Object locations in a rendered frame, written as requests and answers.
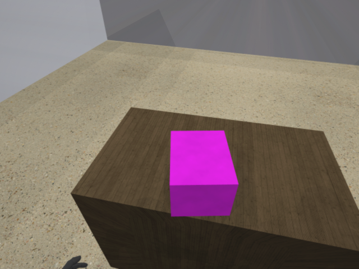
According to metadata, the pedestal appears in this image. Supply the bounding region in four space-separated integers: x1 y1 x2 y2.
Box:
71 107 359 269

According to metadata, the carton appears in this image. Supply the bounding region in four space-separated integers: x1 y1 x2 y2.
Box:
169 131 238 216

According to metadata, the robot left hand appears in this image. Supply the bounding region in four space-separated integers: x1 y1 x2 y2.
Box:
62 256 88 269

